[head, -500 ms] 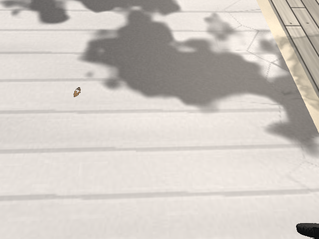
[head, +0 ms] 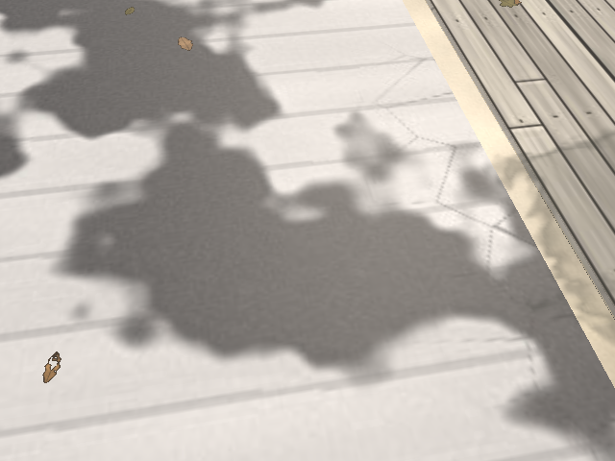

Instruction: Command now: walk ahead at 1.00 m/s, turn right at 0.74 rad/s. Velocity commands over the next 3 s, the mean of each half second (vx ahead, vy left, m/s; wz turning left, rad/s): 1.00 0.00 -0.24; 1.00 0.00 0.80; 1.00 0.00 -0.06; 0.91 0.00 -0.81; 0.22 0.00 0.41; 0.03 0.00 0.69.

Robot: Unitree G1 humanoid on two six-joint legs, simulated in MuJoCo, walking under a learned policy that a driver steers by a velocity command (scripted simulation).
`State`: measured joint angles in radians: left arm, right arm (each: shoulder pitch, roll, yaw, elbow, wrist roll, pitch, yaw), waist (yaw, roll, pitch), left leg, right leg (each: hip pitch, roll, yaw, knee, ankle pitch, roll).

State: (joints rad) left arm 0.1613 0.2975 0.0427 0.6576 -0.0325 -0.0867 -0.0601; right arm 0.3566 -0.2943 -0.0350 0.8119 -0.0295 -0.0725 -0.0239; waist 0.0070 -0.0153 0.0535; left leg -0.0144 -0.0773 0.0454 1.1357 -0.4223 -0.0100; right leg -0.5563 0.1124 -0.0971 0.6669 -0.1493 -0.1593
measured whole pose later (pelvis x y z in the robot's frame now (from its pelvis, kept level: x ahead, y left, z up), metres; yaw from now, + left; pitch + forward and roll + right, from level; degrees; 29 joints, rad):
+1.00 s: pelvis +0.97 +0.01 +0.03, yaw +20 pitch +0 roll -4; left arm 0.22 0.29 0.07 0.68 0.01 -0.11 0.00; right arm 0.30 -0.32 -0.06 0.71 0.04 -0.03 0.00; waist 0.01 0.04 0.03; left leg -0.50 0.03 -0.04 1.35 -0.36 0.06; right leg -0.25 0.01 -0.04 0.48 -0.24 0.03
